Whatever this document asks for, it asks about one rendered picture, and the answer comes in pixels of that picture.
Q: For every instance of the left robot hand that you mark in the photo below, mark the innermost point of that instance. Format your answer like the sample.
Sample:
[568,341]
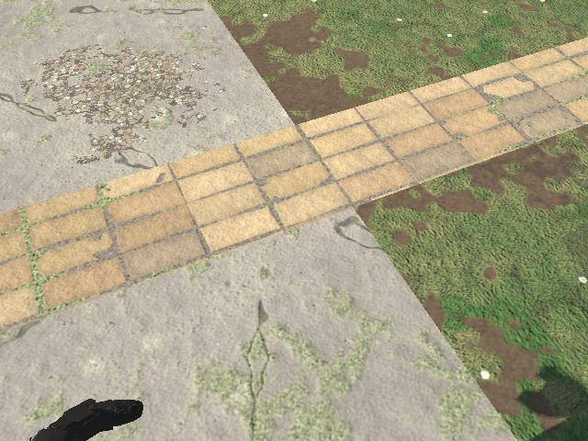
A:
[88,418]

